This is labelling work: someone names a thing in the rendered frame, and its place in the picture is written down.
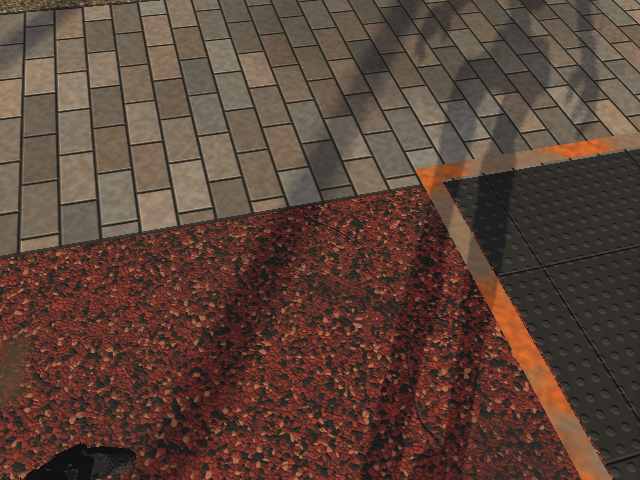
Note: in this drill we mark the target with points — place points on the left robot hand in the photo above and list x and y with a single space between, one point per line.
82 463

